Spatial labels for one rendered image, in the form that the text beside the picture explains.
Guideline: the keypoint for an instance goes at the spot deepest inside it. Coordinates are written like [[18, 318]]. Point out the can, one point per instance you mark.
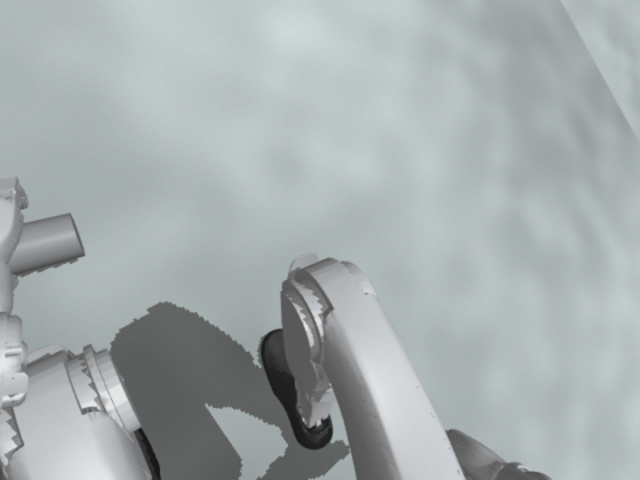
[[46, 242]]

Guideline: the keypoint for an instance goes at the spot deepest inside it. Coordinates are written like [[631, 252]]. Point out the left robot hand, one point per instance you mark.
[[12, 200]]

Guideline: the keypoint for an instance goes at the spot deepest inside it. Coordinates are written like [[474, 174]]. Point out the left robot foot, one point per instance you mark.
[[148, 454]]

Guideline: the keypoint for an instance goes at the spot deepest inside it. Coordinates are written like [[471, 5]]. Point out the left robot arm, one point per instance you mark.
[[13, 351]]

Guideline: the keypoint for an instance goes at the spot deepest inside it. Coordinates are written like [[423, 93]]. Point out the right robot arm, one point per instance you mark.
[[517, 471]]

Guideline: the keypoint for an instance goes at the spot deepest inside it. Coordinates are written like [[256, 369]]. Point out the right robot foot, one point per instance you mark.
[[282, 383]]

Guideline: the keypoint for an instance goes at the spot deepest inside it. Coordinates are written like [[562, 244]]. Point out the right robot hand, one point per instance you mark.
[[477, 461]]

